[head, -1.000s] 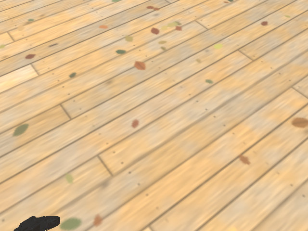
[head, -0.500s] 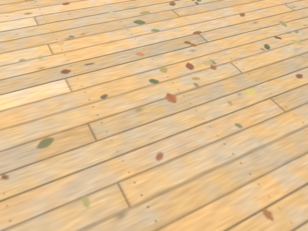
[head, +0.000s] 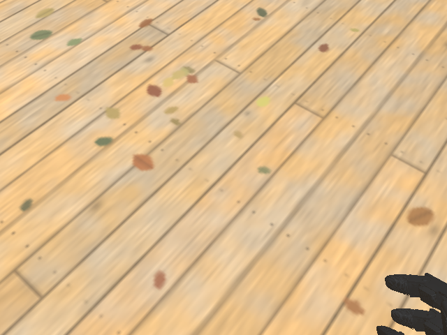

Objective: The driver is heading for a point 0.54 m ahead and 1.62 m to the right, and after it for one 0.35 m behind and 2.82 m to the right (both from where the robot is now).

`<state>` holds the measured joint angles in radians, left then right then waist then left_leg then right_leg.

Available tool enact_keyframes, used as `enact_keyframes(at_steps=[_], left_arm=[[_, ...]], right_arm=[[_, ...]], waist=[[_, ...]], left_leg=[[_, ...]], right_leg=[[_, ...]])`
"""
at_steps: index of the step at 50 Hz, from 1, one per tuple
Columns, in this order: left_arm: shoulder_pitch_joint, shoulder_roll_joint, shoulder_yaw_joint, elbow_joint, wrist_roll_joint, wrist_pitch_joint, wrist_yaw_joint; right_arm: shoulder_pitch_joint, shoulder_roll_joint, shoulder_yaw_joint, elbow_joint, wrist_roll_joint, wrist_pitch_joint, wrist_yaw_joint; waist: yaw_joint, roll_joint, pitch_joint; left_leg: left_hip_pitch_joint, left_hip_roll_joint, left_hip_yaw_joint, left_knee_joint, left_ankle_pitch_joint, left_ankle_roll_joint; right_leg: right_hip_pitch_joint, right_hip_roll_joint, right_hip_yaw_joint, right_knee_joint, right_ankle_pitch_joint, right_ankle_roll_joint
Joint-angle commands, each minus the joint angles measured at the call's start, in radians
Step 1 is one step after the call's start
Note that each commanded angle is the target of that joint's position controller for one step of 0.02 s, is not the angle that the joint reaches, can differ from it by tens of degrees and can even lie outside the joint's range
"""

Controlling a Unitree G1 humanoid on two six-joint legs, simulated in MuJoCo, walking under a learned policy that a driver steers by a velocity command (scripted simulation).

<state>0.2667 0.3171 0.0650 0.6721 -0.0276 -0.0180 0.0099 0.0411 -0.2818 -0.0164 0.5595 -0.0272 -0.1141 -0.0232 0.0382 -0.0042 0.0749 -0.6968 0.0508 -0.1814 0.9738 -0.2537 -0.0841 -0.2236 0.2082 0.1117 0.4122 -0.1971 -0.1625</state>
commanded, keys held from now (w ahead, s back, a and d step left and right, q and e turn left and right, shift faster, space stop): e+shift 0.64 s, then shift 0.36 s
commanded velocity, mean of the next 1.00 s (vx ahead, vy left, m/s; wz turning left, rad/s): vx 0.06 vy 0.00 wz -0.80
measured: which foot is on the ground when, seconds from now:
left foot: up 0.00-0.14, down 0.16-0.56, up 0.58-0.96, down 0.98-1.00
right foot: down 0.00-0.14, up 0.16-0.54, down 0.56-1.00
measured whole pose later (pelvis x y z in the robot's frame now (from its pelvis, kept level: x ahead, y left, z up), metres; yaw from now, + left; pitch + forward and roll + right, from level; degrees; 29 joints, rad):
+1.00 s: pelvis +0.18 +0.02 -0.01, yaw -47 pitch +2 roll +1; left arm 0.14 0.28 0.04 0.61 0.00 0.04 0.03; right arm 0.13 -0.26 -0.06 0.68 -0.01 -0.01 0.00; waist 0.00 -0.02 0.01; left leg -0.29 -0.01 -0.01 0.54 -0.27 -0.01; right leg -0.33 0.08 0.16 0.63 -0.32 -0.02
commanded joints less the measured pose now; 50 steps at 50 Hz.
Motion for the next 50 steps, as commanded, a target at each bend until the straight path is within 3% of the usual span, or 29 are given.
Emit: enact_keyframes(at_steps=[1,3,5,6,7,8,9,10,11,12,14,17,21,25,27,28,29,30,31,32,33,34,36,40,44,46,48,49,50], left_arm=[[-0.048,0.163,0.057,-0.066,-0.023,0.032,0.038],[-0.030,0.152,0.057,-0.060,-0.027,0.054,0.049],[-0.054,0.129,0.054,-0.076,-0.014,0.061,0.053],[-0.086,0.115,0.051,-0.092,-0.007,0.058,0.051],[-0.126,0.092,0.041,-0.113,-0.003,0.056,0.044],[-0.084,0.009,0.013,-0.130,0.024,0.056,0.035],[0.112,0.008,0.004,-0.143,0.012,0.044,0.011],[0.153,0.128,0.029,-0.108,-0.003,0.043,-0.013],[0.031,0.199,0.052,-0.099,-0.014,0.057,-0.014],[-0.034,0.202,0.056,-0.112,-0.010,0.073,-0.004],[-0.050,0.155,0.043,-0.136,-0.005,0.094,0.008],[-0.054,0.078,0.020,-0.151,0.000,0.086,0.012],[-0.074,0.086,0.021,-0.150,0.005,0.087,0.001],[-0.064,0.107,0.039,-0.133,0.003,0.099,-0.012],[-0.010,0.104,0.053,-0.104,0.003,0.105,-0.014],[0.052,0.127,0.071,-0.078,0.006,0.106,-0.008],[0.101,0.209,0.095,-0.077,0.009,0.099,0.008],[0.055,0.331,0.108,-0.124,0.034,0.074,0.012],[0.018,0.284,0.103,-0.137,0.057,0.045,0.008],[-0.029,0.259,0.093,-0.137,0.051,0.026,0.010],[-0.093,0.213,0.080,-0.148,0.032,0.023,0.014],[-0.135,0.172,0.065,-0.156,0.019,0.028,0.019],[-0.127,0.124,0.042,-0.153,0.026,0.036,0.032],[-0.074,0.129,0.039,-0.128,0.026,0.046,0.039],[-0.077,0.138,0.035,-0.123,0.034,0.055,0.025],[-0.092,0.126,0.029,-0.117,0.025,0.056,0.020],[-0.122,0.094,0.016,-0.114,0.011,0.053,0.020],[-0.086,0.060,0.007,-0.111,0.028,0.046,0.022],[-0.009,0.044,0.004,-0.104,0.046,0.035,0.018]], right_arm=[[0.060,-0.048,-0.019,-0.034,0.015,0.019,-0.004],[-0.001,-0.074,-0.030,-0.053,0.027,0.020,0.007],[-0.014,-0.113,-0.048,-0.054,0.029,0.014,0.013],[0.028,-0.132,-0.059,-0.039,0.025,0.008,0.011],[0.134,-0.141,-0.067,-0.009,0.011,0.000,0.006],[0.201,-0.168,-0.069,-0.002,-0.006,0.004,-0.008],[0.198,-0.171,-0.061,-0.020,-0.038,0.019,-0.010],[0.135,-0.175,-0.080,-0.029,-0.010,0.034,-0.019],[0.089,-0.098,-0.064,-0.060,-0.006,0.047,-0.034],[0.062,-0.077,-0.051,-0.066,-0.003,0.067,-0.040],[0.003,-0.099,-0.056,-0.059,-0.003,0.090,-0.043],[0.048,-0.122,-0.074,-0.018,-0.011,0.095,-0.040],[0.018,-0.160,-0.097,0.006,0.005,0.095,-0.031],[0.007,-0.183,-0.115,0.032,0.020,0.099,-0.015],[0.009,-0.165,-0.116,0.047,0.033,0.105,-0.011],[0.040,-0.123,-0.108,0.061,0.037,0.112,-0.009],[0.073,-0.081,-0.099,0.072,0.030,0.125,-0.004],[-0.008,-0.074,-0.096,-0.018,0.003,0.117,-0.010],[-0.097,-0.112,-0.104,-0.036,0.004,0.105,-0.016],[-0.080,-0.125,-0.109,-0.028,0.019,0.099,-0.018],[-0.023,-0.139,-0.116,0.009,0.018,0.100,-0.024],[0.012,-0.141,-0.119,0.031,0.006,0.102,-0.026],[0.036,-0.114,-0.111,0.047,0.008,0.104,-0.013],[-0.004,-0.054,-0.075,0.038,0.025,0.107,0.006],[0.004,-0.074,-0.070,0.037,0.038,0.107,0.021],[0.024,-0.075,-0.069,0.041,0.041,0.104,0.026],[0.080,-0.057,-0.066,0.058,0.030,0.092,0.031],[0.091,-0.098,-0.071,0.052,0.009,0.087,0.028],[0.075,-0.174,-0.083,0.041,-0.008,0.086,0.024]], waist=[[-0.035,-0.032,-0.176],[-0.006,-0.082,-0.198],[-0.013,-0.122,-0.184],[-0.041,-0.142,-0.197],[-0.095,-0.126,-0.261],[-0.082,0.031,-0.384],[0.020,0.255,-0.518],[0.021,0.255,-0.524],[-0.034,0.140,-0.386],[-0.038,0.067,-0.295],[-0.011,0.077,-0.158],[-0.025,0.124,-0.174],[-0.022,0.132,-0.216],[-0.018,0.163,-0.200],[0.012,0.132,-0.202],[0.024,0.068,-0.184],[0.027,-0.168,-0.095],[-0.001,-0.341,-0.079],[0.037,-0.224,-0.103],[-0.005,-0.203,-0.095],[-0.041,-0.149,-0.108],[-0.054,-0.145,-0.137],[-0.058,-0.133,-0.198],[-0.017,-0.132,-0.201],[0.005,-0.169,-0.185],[-0.002,-0.168,-0.167],[-0.052,-0.138,-0.155],[-0.032,-0.056,-0.172],[0.038,0.162,-0.186]], left_leg=[[0.326,-0.165,0.165,-0.287,0.222,-0.027],[0.359,-0.195,0.141,-0.414,0.308,-0.023],[0.369,-0.176,0.079,-0.506,0.329,-0.008],[0.405,-0.149,0.054,-0.559,0.368,0.007],[0.541,-0.085,0.038,-0.653,0.495,0.042],[0.812,0.145,-0.143,-0.560,0.765,0.141],[1.041,0.422,-0.502,-0.507,0.947,0.369],[0.949,0.474,-0.598,-0.540,0.597,0.436],[0.824,0.348,-0.410,-0.566,0.376,0.377],[0.698,0.267,-0.280,-0.597,0.230,0.312],[0.471,0.178,-0.111,-0.658,0.211,0.265],[0.465,0.183,0.009,-0.692,0.302,0.303],[0.466,0.238,0.091,-0.704,0.233,0.309],[0.439,0.253,0.194,-0.687,0.100,0.265],[0.411,0.242,0.254,-0.608,0.002,0.208],[0.339,0.199,0.298,-0.488,-0.089,0.156],[0.130,0.086,0.395,-0.198,-0.246,0.056],[-0.132,-0.069,0.256,0.027,-0.405,0.002],[-0.139,-0.062,0.116,0.144,-0.355,0.033],[-0.127,-0.052,0.080,0.148,-0.242,0.061],[-0.106,-0.031,0.085,0.141,-0.158,0.060],[-0.059,-0.029,0.099,0.141,-0.105,0.047],[0.053,-0.051,0.128,0.180,-0.048,0.022],[0.112,-0.054,0.144,-0.044,-0.030,0.006],[0.239,-0.053,0.154,-0.193,-0.111,0.021],[0.298,-0.053,0.159,-0.303,-0.100,0.033],[0.455,-0.049,0.162,-0.571,0.136,0.063],[0.553,0.046,0.072,-0.591,0.325,0.092],[0.608,0.199,-0.077,-0.563,0.589,0.187]], right_leg=[[-0.170,-0.114,0.126,0.009,0.680,0.024],[-0.130,-0.114,0.198,0.048,0.496,0.076],[-0.057,-0.126,0.285,0.108,0.362,0.093],[-0.016,-0.123,0.308,0.181,0.329,0.100],[0.004,-0.091,0.271,0.343,0.286,0.125],[-0.138,-0.029,0.170,0.611,-0.208,0.167],[-0.351,0.016,0.149,0.843,-0.599,0.206],[-0.400,-0.117,0.104,0.991,-0.470,0.234],[-0.427,-0.159,0.061,1.019,-0.363,0.257],[-0.433,-0.183,0.023,1.010,-0.277,0.265],[-0.381,-0.219,-0.038,0.909,-0.229,0.258],[-0.346,-0.252,-0.085,0.786,-0.223,0.243],[-0.255,-0.311,-0.094,0.614,-0.159,0.214],[-0.129,-0.290,-0.167,0.424,-0.139,0.173],[-0.018,-0.249,-0.208,0.259,-0.089,0.131],[0.066,-0.222,-0.175,0.175,-0.088,0.094],[0.129,-0.379,0.124,-0.022,0.045,-0.003],[0.110,-0.557,0.549,-0.110,0.088,-0.178],[0.077,-0.546,0.511,-0.152,0.004,-0.184],[0.061,-0.498,0.443,-0.152,-0.029,-0.126],[0.062,-0.467,0.357,-0.114,0.008,-0.072],[0.046,-0.444,0.290,-0.075,0.105,-0.046],[0.018,-0.398,0.207,-0.028,0.289,-0.039],[0.078,-0.376,0.183,0.024,0.356,-0.037],[0.044,-0.408,0.254,0.044,0.378,-0.067],[0.037,-0.401,0.285,0.061,0.385,-0.064],[-0.016,-0.346,0.279,0.086,0.279,-0.007],[-0.066,-0.290,0.240,0.140,0.129,0.055],[-0.148,-0.172,0.118,0.259,-0.146,0.120]])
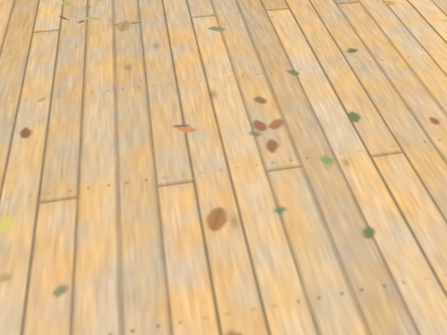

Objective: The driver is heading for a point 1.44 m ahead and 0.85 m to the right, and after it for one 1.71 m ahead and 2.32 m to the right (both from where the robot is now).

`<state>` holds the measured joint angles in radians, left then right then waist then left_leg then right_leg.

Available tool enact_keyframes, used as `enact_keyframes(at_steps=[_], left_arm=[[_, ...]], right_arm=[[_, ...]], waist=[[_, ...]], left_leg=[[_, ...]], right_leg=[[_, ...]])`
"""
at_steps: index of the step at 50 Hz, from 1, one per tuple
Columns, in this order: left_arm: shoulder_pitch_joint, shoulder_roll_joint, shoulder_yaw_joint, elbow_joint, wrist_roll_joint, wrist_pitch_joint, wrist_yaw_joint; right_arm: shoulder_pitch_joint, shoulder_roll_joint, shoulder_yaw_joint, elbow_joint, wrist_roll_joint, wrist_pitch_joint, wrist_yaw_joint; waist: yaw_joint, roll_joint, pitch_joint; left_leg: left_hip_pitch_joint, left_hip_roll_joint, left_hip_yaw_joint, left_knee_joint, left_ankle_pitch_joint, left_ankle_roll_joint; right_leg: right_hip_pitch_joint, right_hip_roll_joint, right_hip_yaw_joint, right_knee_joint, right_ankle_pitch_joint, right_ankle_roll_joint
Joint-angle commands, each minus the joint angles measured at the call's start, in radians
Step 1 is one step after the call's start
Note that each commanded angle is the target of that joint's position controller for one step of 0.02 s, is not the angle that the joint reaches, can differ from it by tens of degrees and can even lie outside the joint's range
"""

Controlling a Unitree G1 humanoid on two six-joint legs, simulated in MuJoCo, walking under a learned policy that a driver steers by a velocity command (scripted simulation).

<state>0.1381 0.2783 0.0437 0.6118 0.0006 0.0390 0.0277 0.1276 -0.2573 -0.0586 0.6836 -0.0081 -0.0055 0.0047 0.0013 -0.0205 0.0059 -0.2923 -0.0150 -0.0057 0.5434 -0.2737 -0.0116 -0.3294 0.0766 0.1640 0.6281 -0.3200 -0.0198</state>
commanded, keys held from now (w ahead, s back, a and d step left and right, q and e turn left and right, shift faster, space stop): shift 0.14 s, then e+shift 0.66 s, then w+e+shift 0.14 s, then w+shift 0.06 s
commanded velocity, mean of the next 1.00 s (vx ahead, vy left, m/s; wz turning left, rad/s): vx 0.07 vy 0.00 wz -0.67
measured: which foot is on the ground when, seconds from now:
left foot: down 0.00-0.44, up 0.46-1.00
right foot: down 0.00-1.00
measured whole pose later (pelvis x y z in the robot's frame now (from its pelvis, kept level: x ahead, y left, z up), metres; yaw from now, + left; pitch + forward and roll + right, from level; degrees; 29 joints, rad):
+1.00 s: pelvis +0.06 -0.06 +0.01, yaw -39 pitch +2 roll +2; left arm 0.24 0.31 0.07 0.55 -0.03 0.03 0.03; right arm 0.11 -0.33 -0.11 0.72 0.03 -0.08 0.01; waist 0.00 0.01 0.00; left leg -0.31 -0.08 -0.12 0.50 -0.25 -0.04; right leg -0.25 0.19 0.39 0.55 -0.29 -0.07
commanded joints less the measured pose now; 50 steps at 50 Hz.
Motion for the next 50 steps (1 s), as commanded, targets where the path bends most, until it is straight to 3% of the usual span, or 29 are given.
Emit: enact_keyframes(at_steps=[1,2,5,6,7,8,10,12,14,15,16,18,20,21,22,23,24,25,26,27,28,32,38,40,41,43,45,48,50], left_arm=[[0.081,0.103,0.031,-0.047,0.021,-0.028,0.002],[0.056,0.134,0.041,-0.039,0.016,-0.027,0.004],[0.010,0.087,0.033,-0.035,0.017,-0.009,-0.004],[0.006,0.078,0.029,-0.036,0.016,-0.007,-0.011],[0.010,0.096,0.034,-0.023,0.013,-0.008,-0.015],[0.004,0.112,0.043,-0.029,0.000,-0.009,-0.018],[-0.003,0.138,0.056,-0.038,-0.017,-0.010,-0.016],[0.015,0.137,0.066,-0.046,-0.026,-0.006,-0.015],[0.038,0.110,0.070,-0.054,-0.025,0.002,-0.020],[0.024,0.114,0.074,-0.068,-0.024,0.006,-0.025],[0.015,0.108,0.074,-0.081,-0.027,0.012,-0.031],[0.048,0.095,0.069,-0.076,-0.031,0.024,-0.038],[0.115,0.100,0.078,-0.057,-0.032,0.028,-0.044],[0.165,0.105,0.088,-0.039,-0.033,0.027,-0.046],[0.209,0.133,0.104,-0.027,-0.027,0.022,-0.041],[0.227,0.270,0.136,-0.063,-0.018,0.006,-0.023],[0.209,0.320,0.125,-0.104,0.023,-0.030,-0.033],[0.189,0.280,0.115,-0.109,0.035,-0.057,-0.041],[0.155,0.250,0.104,-0.102,0.017,-0.068,-0.035],[0.112,0.229,0.098,-0.106,-0.009,-0.061,-0.023],[0.079,0.216,0.090,-0.111,-0.024,-0.051,-0.012],[0.101,0.200,0.081,-0.116,-0.021,-0.029,0.019],[0.092,0.209,0.086,-0.126,-0.024,-0.008,0.033],[0.080,0.211,0.087,-0.131,-0.022,-0.002,0.033],[0.090,0.207,0.085,-0.129,-0.024,0.000,0.032],[0.101,0.212,0.082,-0.127,-0.029,-0.005,0.024],[0.096,0.214,0.079,-0.125,-0.030,-0.014,0.014],[0.046,0.182,0.062,-0.136,-0.029,-0.023,0.000],[0.045,0.127,0.040,-0.129,-0.027,-0.030,-0.009]], right_arm=[[-0.038,-0.124,-0.020,-0.069,-0.031,-0.025,-0.003],[-0.062,-0.087,-0.008,-0.077,-0.022,-0.029,-0.002],[-0.053,-0.110,-0.012,-0.065,0.002,-0.032,-0.009],[-0.038,-0.104,-0.008,-0.064,-0.001,-0.033,-0.010],[-0.016,-0.105,-0.009,-0.068,-0.004,-0.034,-0.006],[-0.018,-0.140,-0.022,-0.074,-0.005,-0.030,-0.009],[0.009,-0.164,-0.039,-0.079,-0.003,-0.018,-0.025],[0.047,-0.171,-0.049,-0.075,-0.001,0.002,-0.042],[0.024,-0.158,-0.051,-0.082,0.002,0.015,-0.059],[0.018,-0.155,-0.050,-0.089,0.002,0.016,-0.064],[0.002,-0.161,-0.052,-0.092,0.002,0.015,-0.065],[-0.079,-0.191,-0.064,-0.101,0.009,0.012,-0.058],[-0.114,-0.190,-0.067,-0.099,0.020,0.019,-0.051],[-0.115,-0.171,-0.064,-0.093,0.027,0.024,-0.049],[-0.061,-0.128,-0.057,-0.076,0.027,0.028,-0.042],[-0.045,-0.080,-0.043,-0.098,-0.007,0.034,-0.039],[-0.154,-0.080,-0.036,-0.166,-0.006,0.023,-0.042],[-0.165,-0.116,-0.044,-0.160,0.009,0.014,-0.045],[-0.158,-0.136,-0.050,-0.143,0.008,0.005,-0.046],[-0.142,-0.141,-0.055,-0.118,-0.004,0.001,-0.053],[-0.139,-0.146,-0.058,-0.111,-0.009,-0.001,-0.055],[-0.127,-0.112,-0.049,-0.081,0.004,-0.002,-0.034],[-0.159,-0.115,-0.050,-0.069,0.014,-0.003,-0.035],[-0.168,-0.117,-0.051,-0.065,0.014,-0.009,-0.035],[-0.155,-0.121,-0.051,-0.059,0.015,-0.015,-0.031],[-0.174,-0.127,-0.052,-0.062,0.024,-0.036,-0.016],[-0.187,-0.133,-0.055,-0.069,0.031,-0.064,-0.004],[-0.113,-0.147,-0.068,-0.050,0.046,-0.096,0.004],[0.028,-0.146,-0.076,-0.008,0.046,-0.109,0.006]], waist=[[0.064,0.260,-0.107],[0.051,0.216,-0.089],[0.034,0.180,-0.087],[0.029,0.156,-0.087],[0.003,0.089,-0.080],[0.001,0.083,-0.065],[-0.020,0.095,-0.059],[-0.026,0.129,-0.066],[-0.018,0.216,-0.070],[-0.030,0.204,-0.057],[-0.023,0.158,-0.040],[0.008,0.144,-0.033],[0.035,0.155,-0.054],[0.054,0.128,-0.061],[0.052,0.018,-0.048],[0.040,-0.295,0.005],[0.047,-0.350,-0.077],[0.052,-0.212,-0.101],[0.029,-0.129,-0.076],[0.010,-0.049,-0.080],[-0.004,-0.051,-0.084],[0.000,-0.054,-0.132],[0.011,-0.103,-0.090],[0.016,-0.117,-0.082],[0.020,-0.114,-0.106],[0.041,-0.148,-0.078],[0.047,-0.178,-0.046],[0.008,-0.172,-0.032],[-0.053,-0.097,-0.053]], left_leg=[[0.121,0.331,-0.336,-0.164,0.555,0.237],[0.111,0.300,-0.309,-0.170,0.484,0.242],[0.108,0.199,-0.205,-0.135,0.345,0.142],[0.085,0.166,-0.172,-0.123,0.280,0.110],[0.076,0.126,-0.126,-0.120,0.214,0.081],[0.112,0.113,-0.093,-0.098,0.190,0.068],[0.150,0.142,-0.089,-0.085,0.202,0.093],[0.187,0.229,-0.134,-0.098,0.277,0.154],[0.196,0.370,-0.227,-0.138,0.365,0.239],[0.190,0.431,-0.258,-0.163,0.405,0.275],[0.178,0.446,-0.239,-0.175,0.402,0.273],[0.106,0.379,-0.110,-0.167,0.366,0.206],[0.061,0.322,0.010,-0.103,0.328,0.154],[0.030,0.289,0.071,-0.024,0.252,0.121],[-0.036,0.223,0.142,0.145,0.083,0.069],[-0.314,0.090,0.195,0.488,-0.311,-0.030],[-0.437,-0.040,-0.028,0.704,-0.457,-0.042],[-0.468,-0.019,-0.104,0.776,-0.400,-0.028],[-0.476,-0.001,-0.119,0.764,-0.300,-0.010],[-0.471,0.021,-0.126,0.719,-0.206,-0.010],[-0.441,0.029,-0.130,0.665,-0.148,-0.017],[-0.384,-0.027,-0.129,0.590,-0.043,-0.051],[-0.381,-0.063,-0.164,0.403,-0.025,-0.079],[-0.354,-0.069,-0.171,0.345,-0.027,-0.081],[-0.324,-0.068,-0.169,0.301,-0.010,-0.076],[-0.270,-0.069,-0.157,0.200,-0.009,-0.064],[-0.200,-0.070,-0.154,0.110,-0.039,-0.049],[0.029,-0.052,-0.126,-0.017,0.002,-0.034],[0.278,0.008,-0.106,-0.141,0.084,0.006]], right_leg=[[-0.038,-0.043,-0.001,0.039,-0.135,0.030],[-0.010,-0.065,-0.018,0.041,-0.111,0.050],[0.073,-0.085,-0.026,-0.089,0.110,0.052],[0.112,-0.091,-0.021,-0.109,0.185,0.043],[0.113,-0.084,-0.016,-0.093,0.208,0.021],[0.057,-0.073,-0.012,-0.074,0.228,-0.001],[-0.012,-0.068,0.001,-0.033,0.271,-0.011],[-0.083,-0.055,-0.034,0.060,0.221,0.000],[-0.155,-0.056,-0.098,0.221,-0.120,0.015],[-0.207,-0.092,-0.111,0.340,-0.258,0.025],[-0.234,-0.135,-0.115,0.379,-0.287,0.033],[-0.139,-0.167,-0.143,0.289,-0.192,0.033],[-0.011,-0.127,-0.214,0.156,-0.056,0.020],[0.065,-0.088,-0.244,0.050,0.030,0.002],[0.145,-0.060,-0.184,-0.081,0.115,-0.037],[0.242,-0.274,0.234,-0.237,0.444,-0.154],[0.220,-0.411,0.579,-0.312,0.543,-0.342],[0.251,-0.413,0.530,-0.323,0.426,-0.348],[0.248,-0.367,0.447,-0.298,0.370,-0.290],[0.251,-0.321,0.378,-0.277,0.337,-0.232],[0.236,-0.287,0.331,-0.268,0.356,-0.199],[0.272,-0.227,0.289,-0.257,0.458,-0.177],[0.269,-0.189,0.376,-0.259,0.319,-0.157],[0.252,-0.174,0.402,-0.249,0.298,-0.155],[0.242,-0.158,0.414,-0.271,0.124,-0.160],[0.185,-0.141,0.468,-0.328,-0.224,-0.179],[0.143,-0.134,0.505,-0.339,-0.305,-0.190],[0.019,-0.115,0.503,-0.300,-0.301,-0.177],[-0.125,-0.064,0.408,-0.146,-0.361,-0.125]])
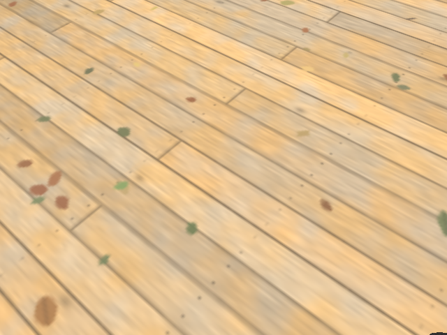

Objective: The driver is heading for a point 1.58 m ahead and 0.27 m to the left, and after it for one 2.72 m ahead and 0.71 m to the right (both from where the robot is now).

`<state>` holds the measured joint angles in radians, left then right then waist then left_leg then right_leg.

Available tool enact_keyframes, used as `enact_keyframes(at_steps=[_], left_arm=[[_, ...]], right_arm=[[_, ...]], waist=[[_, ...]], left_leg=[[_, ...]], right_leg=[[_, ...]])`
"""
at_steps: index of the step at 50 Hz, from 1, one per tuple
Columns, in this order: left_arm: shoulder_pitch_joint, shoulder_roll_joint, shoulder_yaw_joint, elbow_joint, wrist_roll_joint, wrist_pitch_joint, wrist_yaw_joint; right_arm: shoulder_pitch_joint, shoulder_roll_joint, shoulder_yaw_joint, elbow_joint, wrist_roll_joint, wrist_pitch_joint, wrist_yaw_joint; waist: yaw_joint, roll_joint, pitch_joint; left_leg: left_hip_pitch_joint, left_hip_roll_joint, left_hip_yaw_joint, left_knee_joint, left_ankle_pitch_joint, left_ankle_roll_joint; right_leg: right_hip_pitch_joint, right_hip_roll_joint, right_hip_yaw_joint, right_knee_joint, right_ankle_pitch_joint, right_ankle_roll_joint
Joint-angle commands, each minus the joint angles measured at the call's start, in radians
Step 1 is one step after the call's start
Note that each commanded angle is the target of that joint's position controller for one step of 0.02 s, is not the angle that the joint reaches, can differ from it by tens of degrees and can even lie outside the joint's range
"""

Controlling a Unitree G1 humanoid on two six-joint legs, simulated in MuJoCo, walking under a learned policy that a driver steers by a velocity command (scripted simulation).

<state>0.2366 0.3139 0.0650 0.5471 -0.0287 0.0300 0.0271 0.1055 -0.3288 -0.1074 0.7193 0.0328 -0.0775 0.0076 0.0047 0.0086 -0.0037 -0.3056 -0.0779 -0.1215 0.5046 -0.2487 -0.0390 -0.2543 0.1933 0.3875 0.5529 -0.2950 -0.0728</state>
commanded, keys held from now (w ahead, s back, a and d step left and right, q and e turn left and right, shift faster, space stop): w+shift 0.32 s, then w+q+shift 0.68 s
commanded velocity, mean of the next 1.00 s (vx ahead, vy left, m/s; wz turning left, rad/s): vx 0.89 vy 0.00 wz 0.28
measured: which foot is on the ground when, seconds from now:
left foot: up 0.00-0.00, down 0.02-0.44, up 0.46-0.86, down 0.88-1.00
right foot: down 0.00-0.02, up 0.04-0.40, down 0.42-0.86, up 0.88-1.00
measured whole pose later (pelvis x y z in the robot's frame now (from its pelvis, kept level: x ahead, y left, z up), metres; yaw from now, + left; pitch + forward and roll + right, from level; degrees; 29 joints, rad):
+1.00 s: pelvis +0.70 -0.03 -0.03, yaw +21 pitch +0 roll +1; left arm 0.19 0.23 -0.02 0.71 0.06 -0.10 0.00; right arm 0.32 -0.34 -0.07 0.81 -0.02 0.00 0.01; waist -0.02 0.00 0.06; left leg -0.35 -0.21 0.06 0.63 -0.27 0.21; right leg -0.39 -0.05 0.08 1.43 -0.33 0.02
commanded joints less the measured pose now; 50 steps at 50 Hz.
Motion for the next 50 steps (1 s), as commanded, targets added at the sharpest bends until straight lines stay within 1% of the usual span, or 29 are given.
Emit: enact_keyframes(at_steps=[1,2,3,5,8,12,15,18,19,20,21,22,23,24,26,28,30,35,37,39,40,42,43,44,45,46,47,48,50], left_arm=[[-0.028,0.017,-0.008,-0.055,0.012,-0.030,-0.015],[-0.111,0.059,0.009,-0.103,0.068,-0.036,-0.044],[-0.185,0.091,0.012,-0.121,0.081,-0.041,-0.047],[-0.147,0.110,0.015,-0.064,0.081,-0.054,-0.068],[-0.106,0.092,0.008,-0.024,0.085,-0.056,-0.099],[-0.226,0.083,-0.008,-0.043,0.078,-0.057,-0.106],[-0.346,0.053,-0.032,-0.070,0.077,-0.063,-0.122],[-0.343,0.037,-0.040,-0.072,0.076,-0.071,-0.117],[-0.258,0.058,-0.028,-0.048,0.076,-0.075,-0.102],[-0.075,0.088,-0.009,0.009,0.074,-0.081,-0.082],[0.133,0.139,0.015,0.069,0.084,-0.090,-0.059],[0.272,0.252,0.046,0.082,0.116,-0.097,-0.035],[0.293,0.264,0.043,0.079,0.104,-0.098,-0.033],[0.187,0.207,0.028,0.095,0.104,-0.096,-0.028],[0.101,0.107,0.003,0.115,0.088,-0.103,-0.028],[0.086,0.063,-0.011,0.140,0.070,-0.116,-0.023],[0.097,0.042,-0.015,0.171,0.053,-0.134,-0.027],[0.095,0.016,-0.022,0.226,0.056,-0.165,-0.030],[0.095,0.037,-0.020,0.242,0.055,-0.165,-0.018],[0.142,0.105,-0.009,0.258,0.052,-0.165,-0.006],[0.142,0.139,0.001,0.257,0.055,-0.153,0.004],[0.060,0.202,0.021,0.225,0.074,-0.112,0.020],[0.021,0.208,0.024,0.208,0.076,-0.099,0.011],[-0.017,0.108,0.005,0.207,0.076,-0.106,-0.015],[0.116,0.034,-0.026,0.091,0.062,-0.130,-0.024],[0.039,0.084,-0.032,0.068,0.072,-0.156,-0.021],[-0.005,0.100,-0.036,0.066,0.069,-0.170,-0.022],[-0.034,0.093,-0.040,0.063,0.076,-0.166,-0.022],[-0.010,0.075,-0.052,0.078,0.111,-0.121,-0.022]], right_arm=[[0.165,-0.087,-0.025,-0.035,-0.017,-0.043,0.002],[0.191,-0.230,-0.032,-0.033,-0.131,-0.003,-0.009],[0.162,-0.209,-0.041,-0.022,-0.127,0.013,-0.002],[0.166,-0.138,-0.014,-0.018,-0.081,0.017,0.004],[0.210,-0.126,0.005,0.017,-0.066,-0.005,0.000],[0.305,-0.116,0.009,0.059,-0.059,-0.019,0.007],[0.361,-0.104,0.016,0.092,-0.056,-0.016,0.009],[0.408,-0.129,0.018,0.134,-0.051,-0.007,0.005],[0.407,-0.152,0.016,0.143,-0.048,-0.006,0.002],[0.389,-0.171,0.015,0.148,-0.042,-0.006,0.000],[0.345,-0.176,0.017,0.132,-0.035,-0.013,0.001],[0.371,-0.049,0.050,0.074,-0.015,-0.022,0.011],[0.326,-0.039,0.050,0.039,-0.009,-0.020,0.008],[0.242,-0.089,0.032,0.035,-0.018,-0.007,0.004],[0.238,-0.048,0.042,0.051,-0.034,0.007,0.027],[0.263,-0.011,0.047,0.071,-0.058,0.040,0.046],[0.199,0.009,0.049,0.049,-0.059,0.063,0.058],[-0.004,0.018,0.070,-0.049,-0.052,0.064,0.079],[-0.036,0.019,0.080,-0.054,-0.046,0.062,0.090],[-0.058,0.008,0.085,-0.080,-0.049,0.060,0.091],[0.001,-0.016,0.079,-0.061,-0.049,0.062,0.084],[0.335,-0.108,0.041,0.031,-0.046,0.065,0.065],[0.533,-0.159,0.010,0.094,-0.047,0.064,0.044],[0.463,-0.205,-0.022,0.092,-0.016,0.080,0.020],[0.337,-0.326,-0.034,0.035,-0.061,0.090,0.019],[0.339,-0.298,-0.042,0.000,-0.052,0.090,0.012],[0.329,-0.231,-0.028,0.022,-0.054,0.083,-0.002],[0.300,-0.182,-0.015,0.040,-0.053,0.070,-0.006],[0.245,-0.151,0.003,0.031,-0.050,0.037,-0.014]], waist=[[-0.090,-0.020,-0.120],[-0.109,0.212,-0.029],[-0.099,0.152,0.102],[-0.066,0.045,0.104],[-0.053,0.129,0.058],[-0.093,0.131,0.111],[-0.128,0.150,0.135],[-0.101,0.159,0.144],[-0.049,0.155,0.094],[0.055,0.123,-0.006],[0.175,0.090,-0.126],[0.200,-0.138,-0.320],[0.189,-0.233,-0.411],[0.145,-0.119,-0.207],[0.068,-0.080,-0.034],[0.018,-0.138,0.039],[-0.001,-0.113,0.101],[-0.034,-0.088,0.183],[-0.034,-0.030,0.160],[-0.052,-0.059,0.130],[-0.087,-0.088,0.078],[-0.262,-0.120,-0.113],[-0.336,-0.072,-0.191],[-0.276,0.163,-0.104],[-0.076,0.303,-0.221],[-0.145,0.092,-0.293],[-0.103,-0.026,-0.109],[-0.047,-0.103,-0.014],[0.028,-0.119,0.057]], left_leg=[[0.452,0.208,-0.147,-0.125,-0.108,0.087],[0.431,0.405,-0.551,-0.304,-0.660,0.192],[0.317,0.478,-0.694,-0.358,-0.707,0.243],[0.257,0.379,-0.470,-0.319,-0.535,0.189],[0.208,0.278,-0.266,-0.344,-0.367,0.173],[0.241,0.278,-0.157,-0.396,-0.234,0.195],[0.221,0.277,-0.069,-0.439,-0.092,0.191],[0.215,0.312,-0.038,-0.385,0.313,0.191],[0.214,0.313,-0.019,-0.273,0.632,0.187],[0.173,0.288,0.025,-0.057,0.877,0.176],[-0.015,0.241,0.053,0.217,0.784,0.158],[-0.326,0.127,0.090,0.611,0.242,0.130],[-0.400,0.058,0.025,0.799,-0.193,0.152],[-0.477,0.100,0.016,0.863,-0.098,0.159],[-0.431,0.177,0.031,0.767,-0.001,0.147],[-0.409,0.203,0.046,0.754,0.008,0.124],[-0.487,0.210,0.060,0.760,0.048,0.117],[-0.495,0.193,0.161,0.541,0.255,0.134],[-0.381,0.135,0.261,0.389,0.303,0.166],[-0.261,0.069,0.335,0.294,0.299,0.205],[-0.189,0.033,0.347,0.275,0.261,0.221],[0.162,-0.032,0.307,0.280,0.142,0.263],[0.415,-0.031,0.219,0.191,0.095,0.295],[0.517,0.041,0.061,0.121,0.031,0.323],[0.733,0.278,-0.508,0.004,0.059,0.528],[0.743,0.335,-0.709,-0.193,-0.180,0.561],[0.559,0.328,-0.682,-0.281,-0.246,0.495],[0.386,0.286,-0.589,-0.288,-0.183,0.444],[0.140,0.189,-0.412,-0.285,-0.022,0.409]], right_leg=[[-0.292,-0.113,0.049,0.174,-0.418,-0.022],[-0.559,0.024,-0.160,0.381,-0.334,0.011],[-0.684,-0.081,-0.158,0.509,-0.175,0.011],[-0.633,-0.122,-0.158,0.538,-0.026,0.030],[-0.538,-0.115,-0.199,0.552,0.090,0.055],[-0.571,-0.141,-0.259,0.398,0.142,0.063],[-0.451,-0.199,-0.413,0.196,0.154,0.047],[-0.250,-0.170,-0.472,0.060,0.059,0.002],[-0.112,-0.123,-0.482,0.039,0.008,-0.013],[0.123,-0.087,-0.480,0.003,0.022,-0.029],[0.437,-0.155,-0.403,-0.002,0.028,-0.041],[0.748,-0.484,0.010,-0.090,-0.460,-0.086],[0.670,-0.645,0.381,-0.288,-0.706,-0.083],[0.509,-0.604,0.279,-0.293,-0.586,-0.063],[0.289,-0.516,-0.006,-0.327,-0.260,-0.040],[0.180,-0.464,-0.161,-0.384,-0.155,-0.024],[0.174,-0.446,-0.283,-0.425,-0.008,-0.012],[0.126,-0.379,-0.576,-0.486,0.417,0.016],[0.160,-0.340,-0.665,-0.489,0.668,0.047],[0.240,-0.389,-0.679,-0.370,1.185,0.061],[0.296,-0.399,-0.676,-0.271,1.343,0.068],[0.272,-0.433,-0.639,0.152,1.489,0.054],[0.135,-0.403,-0.621,0.493,1.248,0.040],[-0.156,-0.183,-0.602,0.917,0.145,0.060],[-0.544,-0.107,-0.439,1.217,-0.207,0.105],[-0.627,-0.151,-0.284,1.186,-0.125,0.085],[-0.637,-0.208,-0.275,1.051,-0.066,0.076],[-0.570,-0.257,-0.280,0.917,-0.041,0.079],[-0.435,-0.297,-0.288,0.797,-0.063,0.108]])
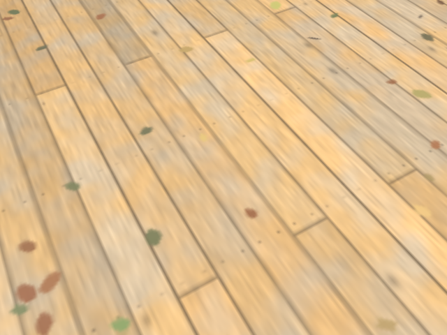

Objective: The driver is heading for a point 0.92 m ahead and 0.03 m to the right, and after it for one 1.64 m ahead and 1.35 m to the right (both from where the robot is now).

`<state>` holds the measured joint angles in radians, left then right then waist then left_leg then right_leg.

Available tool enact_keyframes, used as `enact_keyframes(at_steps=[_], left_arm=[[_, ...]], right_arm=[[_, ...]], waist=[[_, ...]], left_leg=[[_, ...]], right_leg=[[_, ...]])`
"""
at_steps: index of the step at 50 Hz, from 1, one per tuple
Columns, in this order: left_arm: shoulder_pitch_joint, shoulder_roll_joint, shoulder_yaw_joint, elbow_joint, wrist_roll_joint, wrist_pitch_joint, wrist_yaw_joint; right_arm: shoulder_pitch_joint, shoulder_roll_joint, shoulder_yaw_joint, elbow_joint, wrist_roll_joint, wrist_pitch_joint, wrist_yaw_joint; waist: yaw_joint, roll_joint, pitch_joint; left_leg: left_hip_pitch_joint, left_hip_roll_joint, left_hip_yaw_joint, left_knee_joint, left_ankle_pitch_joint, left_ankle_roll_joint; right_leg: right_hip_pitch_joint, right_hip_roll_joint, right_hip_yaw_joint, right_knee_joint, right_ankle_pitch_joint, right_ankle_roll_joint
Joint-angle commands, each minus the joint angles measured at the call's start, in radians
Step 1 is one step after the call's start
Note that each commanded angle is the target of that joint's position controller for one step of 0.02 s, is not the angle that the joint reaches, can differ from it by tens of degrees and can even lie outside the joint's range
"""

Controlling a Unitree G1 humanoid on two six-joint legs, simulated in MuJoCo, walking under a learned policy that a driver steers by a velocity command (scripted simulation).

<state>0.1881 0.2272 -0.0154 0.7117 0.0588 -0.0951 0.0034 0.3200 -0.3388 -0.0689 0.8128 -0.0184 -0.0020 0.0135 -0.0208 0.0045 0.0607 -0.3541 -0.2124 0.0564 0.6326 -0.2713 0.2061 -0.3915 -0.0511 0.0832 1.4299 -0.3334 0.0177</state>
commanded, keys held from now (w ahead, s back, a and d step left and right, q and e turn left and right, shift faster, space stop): w+q+shift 0.12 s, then w+shift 0.48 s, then w+e+shift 0.14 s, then e+shift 0.26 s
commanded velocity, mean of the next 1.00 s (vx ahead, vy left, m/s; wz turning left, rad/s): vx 0.89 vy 0.00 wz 0.13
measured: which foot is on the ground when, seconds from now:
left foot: down 0.00-0.30, up 0.32-0.72, down 0.74-1.00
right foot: up 0.00-0.28, down 0.30-0.72, up 0.74-1.00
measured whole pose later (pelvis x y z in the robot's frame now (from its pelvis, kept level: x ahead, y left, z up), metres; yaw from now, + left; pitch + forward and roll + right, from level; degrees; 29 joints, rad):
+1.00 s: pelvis +0.89 +0.08 +0.03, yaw +4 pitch +1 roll +1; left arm 0.16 0.33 0.08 0.75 -0.03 -0.03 -0.01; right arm 0.27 -0.29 -0.05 0.83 0.00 -0.09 -0.03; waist -0.04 -0.04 0.10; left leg -0.08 -0.01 0.22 0.36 -0.30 0.04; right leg -0.68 -0.07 -0.04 0.90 -0.12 0.00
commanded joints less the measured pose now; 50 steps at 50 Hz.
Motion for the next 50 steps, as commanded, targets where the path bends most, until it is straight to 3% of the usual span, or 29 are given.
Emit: enact_keyframes(at_steps=[1,3,6,10,12,13,14,15,16,17,18,19,20,23,27,31,34,35,36,37,38,39,40,41,43,44,45,48,50], left_arm=[[0.039,0.153,0.025,-0.087,0.027,0.027,-0.001],[-0.056,0.135,0.015,-0.132,0.022,0.044,-0.010],[-0.220,0.097,-0.004,-0.195,-0.008,0.039,-0.026],[-0.260,0.115,0.000,-0.200,-0.023,0.023,-0.026],[-0.181,0.163,0.023,-0.173,-0.016,0.018,-0.016],[-0.057,0.207,0.045,-0.136,-0.021,0.015,-0.007],[0.126,0.238,0.065,-0.087,-0.031,0.013,0.007],[0.337,0.289,0.090,-0.040,-0.021,0.012,0.030],[0.364,0.386,0.113,-0.022,0.022,0.008,0.029],[0.287,0.336,0.115,-0.023,0.000,0.016,0.007],[0.175,0.244,0.103,-0.034,-0.008,0.016,-0.002],[0.148,0.194,0.094,-0.018,-0.012,0.014,-0.009],[0.166,0.162,0.084,0.012,-0.006,0.010,-0.011],[0.243,0.117,0.065,0.097,-0.025,-0.014,-0.010],[0.261,0.158,0.069,0.128,-0.043,-0.034,-0.017],[0.324,0.185,0.069,0.173,-0.060,-0.045,-0.022],[0.344,0.261,0.079,0.200,-0.055,-0.033,-0.012],[0.338,0.288,0.085,0.207,-0.047,-0.022,-0.003],[0.304,0.295,0.086,0.201,-0.047,-0.012,0.003],[0.308,0.216,0.069,0.175,-0.040,-0.012,0.001],[0.452,0.033,0.035,0.149,-0.080,-0.008,-0.002],[0.352,0.167,0.066,0.139,-0.077,0.002,0.009],[0.243,0.176,0.075,0.118,-0.075,0.008,0.012],[0.224,0.143,0.070,0.120,-0.067,0.017,0.010],[0.252,0.109,0.078,0.132,-0.046,0.056,-0.005],[0.224,0.100,0.092,0.104,-0.128,0.056,0.006],[0.195,0.105,0.093,0.086,-0.136,0.067,0.009],[0.091,0.061,0.079,0.007,-0.093,0.068,-0.007],[0.081,0.055,0.075,0.006,-0.074,0.054,-0.035]], right_arm=[[0.028,-0.128,-0.028,-0.064,0.007,-0.052,-0.016],[0.032,-0.138,-0.029,-0.067,0.014,-0.071,-0.010],[0.056,-0.144,-0.037,-0.064,0.019,-0.073,-0.004],[0.126,-0.139,-0.038,-0.028,0.027,-0.084,-0.002],[0.128,-0.167,-0.041,-0.014,0.019,-0.087,-0.013],[0.115,-0.200,-0.046,-0.011,0.005,-0.085,-0.015],[0.065,-0.216,-0.048,-0.014,-0.007,-0.083,-0.013],[0.025,-0.154,-0.032,-0.028,-0.019,-0.090,-0.015],[0.158,0.029,0.011,-0.070,0.019,-0.096,-0.009],[0.166,-0.019,0.026,-0.067,0.015,-0.098,-0.008],[0.046,-0.072,0.017,-0.067,0.002,-0.088,-0.009],[-0.035,-0.080,0.020,-0.082,-0.009,-0.084,0.001],[-0.100,-0.069,0.022,-0.102,-0.017,-0.079,0.012],[-0.121,-0.007,0.047,-0.137,-0.027,-0.057,0.034],[-0.315,-0.012,0.072,-0.224,-0.033,-0.061,0.048],[-0.450,0.022,0.099,-0.259,-0.018,-0.074,0.067],[-0.365,-0.037,0.076,-0.234,-0.031,-0.076,0.035],[-0.211,-0.076,0.057,-0.190,-0.034,-0.077,0.018],[-0.004,-0.110,0.035,-0.123,-0.034,-0.076,-0.001],[0.156,-0.193,0.003,-0.087,-0.054,-0.077,-0.023],[0.139,-0.232,-0.009,-0.098,-0.091,-0.084,-0.025],[0.101,-0.174,-0.003,-0.113,-0.048,-0.077,-0.021],[0.010,-0.101,0.014,-0.102,-0.036,-0.087,-0.018],[-0.022,-0.057,0.020,-0.088,-0.032,-0.097,-0.013],[-0.028,-0.002,0.034,-0.067,-0.010,-0.106,-0.016],[-0.141,0.025,0.027,-0.095,0.019,-0.120,-0.009],[-0.193,0.033,0.029,-0.099,0.026,-0.125,-0.012],[-0.295,-0.017,0.014,-0.104,0.023,-0.116,-0.041],[-0.260,-0.062,0.000,-0.098,0.027,-0.104,-0.066]], waist=[[0.068,-0.106,0.004],[0.053,-0.084,0.039],[-0.012,-0.018,0.052],[-0.075,0.034,-0.009],[-0.037,0.045,-0.071],[0.028,0.056,-0.146],[0.145,0.055,-0.222],[0.245,0.024,-0.313],[0.125,-0.319,-0.412],[0.101,-0.322,-0.402],[0.090,-0.140,-0.211],[0.086,-0.019,-0.138],[0.079,0.008,-0.086],[0.028,-0.077,-0.029],[0.022,-0.062,0.065],[0.051,-0.042,0.086],[-0.013,-0.093,-0.035],[-0.088,-0.116,-0.129],[-0.191,-0.109,-0.222],[-0.223,-0.021,-0.332],[-0.083,0.227,-0.470],[-0.117,0.099,-0.443],[-0.072,0.045,-0.248],[-0.039,0.028,-0.151],[0.023,0.076,-0.099],[0.040,0.143,-0.102],[0.059,0.140,-0.085],[0.090,0.093,0.017],[0.063,0.068,-0.036]], left_leg=[[0.104,0.290,-0.538,-0.423,0.028,0.160],[-0.014,0.233,-0.458,-0.460,0.097,0.150],[-0.038,0.174,-0.408,-0.459,0.246,0.086],[0.173,0.232,-0.396,-0.426,0.534,0.023],[0.318,0.264,-0.396,-0.306,0.807,-0.011],[0.373,0.276,-0.389,-0.162,0.953,-0.030],[0.330,0.258,-0.356,0.058,0.958,-0.048],[0.158,0.223,-0.311,0.363,0.780,-0.058],[-0.184,0.063,-0.226,0.735,-0.080,-0.103],[-0.341,0.078,-0.225,0.813,-0.145,-0.089],[-0.384,0.158,-0.209,0.788,-0.030,-0.088],[-0.359,0.188,-0.195,0.734,0.021,-0.092],[-0.342,0.207,-0.193,0.687,0.018,-0.093],[-0.358,0.230,-0.211,0.604,-0.011,-0.106],[-0.414,0.252,-0.122,0.331,0.145,-0.137],[-0.140,0.245,0.028,0.033,0.361,-0.109],[0.021,0.161,0.036,-0.024,0.242,-0.083],[0.189,0.134,0.014,-0.030,0.164,-0.074],[0.419,0.165,-0.018,-0.061,0.145,-0.069],[0.643,0.369,-0.219,-0.058,-0.128,-0.060],[0.849,0.693,-0.714,-0.157,-0.213,0.030],[0.739,0.685,-0.803,-0.266,-0.016,0.034],[0.575,0.628,-0.560,-0.253,0.293,0.017],[0.456,0.593,-0.412,-0.247,0.586,0.008],[0.306,0.533,-0.204,-0.280,0.780,-0.038],[0.302,0.483,-0.130,-0.307,0.738,-0.051],[0.266,0.481,-0.090,-0.346,0.697,-0.050],[0.085,0.424,0.085,-0.414,0.696,-0.071],[0.102,0.367,0.174,-0.352,0.691,-0.093]], right_leg=[[-0.258,-0.068,0.005,-0.148,-0.046,0.035],[-0.212,-0.080,-0.044,-0.331,0.022,0.058],[-0.133,-0.042,-0.083,-0.633,0.308,0.058],[-0.036,0.005,-0.106,-0.859,0.492,0.001],[0.048,0.055,-0.110,-0.905,0.393,-0.030],[0.148,0.088,-0.112,-0.890,0.275,-0.049],[0.324,0.075,-0.121,-0.904,0.216,-0.064],[0.563,-0.036,-0.011,-0.849,0.010,-0.082],[0.799,-0.330,0.546,-0.992,-0.324,-0.190],[0.765,-0.356,0.888,-1.184,-0.481,-0.239],[0.607,-0.309,0.694,-1.192,-0.456,-0.232],[0.483,-0.263,0.535,-1.181,-0.295,-0.220],[0.400,-0.207,0.406,-1.186,-0.164,-0.191],[0.311,-0.154,0.262,-1.241,-0.035,-0.178],[0.235,-0.117,0.069,-1.361,0.218,-0.185],[0.194,-0.112,-0.041,-1.472,0.581,-0.170],[0.381,-0.134,-0.055,-1.233,1.158,-0.158],[0.382,-0.138,-0.047,-1.032,1.236,-0.147],[0.285,-0.111,-0.050,-0.770,1.124,-0.134],[0.090,-0.048,-0.069,-0.437,0.743,-0.136],[-0.216,0.077,-0.044,-0.045,-0.160,-0.115],[-0.277,0.069,-0.004,0.023,-0.093,-0.121],[-0.298,0.021,-0.007,-0.040,0.007,-0.110],[-0.285,0.001,-0.025,-0.077,0.005,-0.098],[-0.211,-0.019,-0.032,-0.143,-0.011,-0.069],[-0.216,-0.064,0.005,-0.156,0.008,-0.050],[-0.224,-0.066,-0.010,-0.200,0.019,-0.036],[-0.159,-0.048,-0.101,-0.507,0.175,-0.006],[-0.031,0.018,-0.178,-0.716,0.432,-0.007]])
Velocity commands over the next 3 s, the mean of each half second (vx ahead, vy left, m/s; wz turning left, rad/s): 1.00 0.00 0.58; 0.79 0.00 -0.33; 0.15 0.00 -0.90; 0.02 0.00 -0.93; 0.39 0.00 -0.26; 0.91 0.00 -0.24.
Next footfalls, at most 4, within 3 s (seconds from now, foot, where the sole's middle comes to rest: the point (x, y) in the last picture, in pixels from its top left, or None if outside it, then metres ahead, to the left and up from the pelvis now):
0.30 right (286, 319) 0.51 -0.15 -0.75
0.74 left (182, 218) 0.86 0.17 -0.75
1.12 right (219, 146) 1.18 0.04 -0.75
1.58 left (177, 125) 1.30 0.21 -0.75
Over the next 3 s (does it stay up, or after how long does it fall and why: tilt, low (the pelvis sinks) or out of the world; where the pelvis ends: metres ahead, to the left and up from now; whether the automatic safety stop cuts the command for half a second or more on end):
stays up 1.40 -0.20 -0.01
